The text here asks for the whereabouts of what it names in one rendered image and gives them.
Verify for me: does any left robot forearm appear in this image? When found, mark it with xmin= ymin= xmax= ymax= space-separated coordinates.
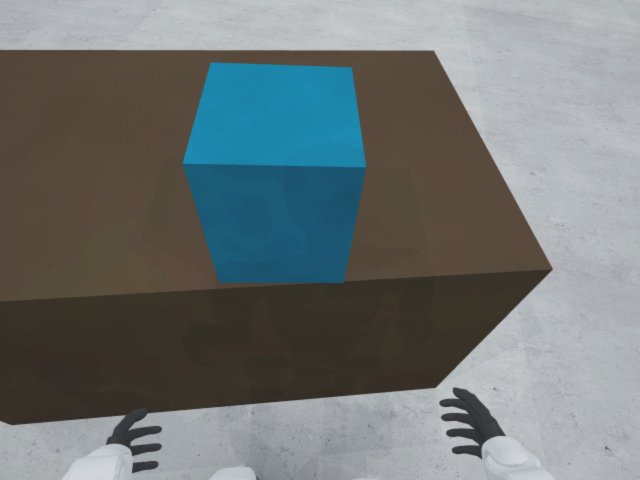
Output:
xmin=62 ymin=444 xmax=133 ymax=480

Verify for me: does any right robot forearm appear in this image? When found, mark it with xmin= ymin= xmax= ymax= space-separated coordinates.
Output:
xmin=482 ymin=436 xmax=555 ymax=480

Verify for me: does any left robot hand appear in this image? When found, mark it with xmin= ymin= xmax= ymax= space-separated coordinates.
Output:
xmin=106 ymin=408 xmax=162 ymax=473

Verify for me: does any carton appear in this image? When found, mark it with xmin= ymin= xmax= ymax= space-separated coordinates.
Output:
xmin=183 ymin=62 xmax=366 ymax=283

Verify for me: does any right robot hand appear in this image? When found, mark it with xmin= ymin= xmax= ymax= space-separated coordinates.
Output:
xmin=439 ymin=387 xmax=506 ymax=459

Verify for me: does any pedestal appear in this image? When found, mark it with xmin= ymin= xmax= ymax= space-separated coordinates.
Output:
xmin=0 ymin=50 xmax=553 ymax=425

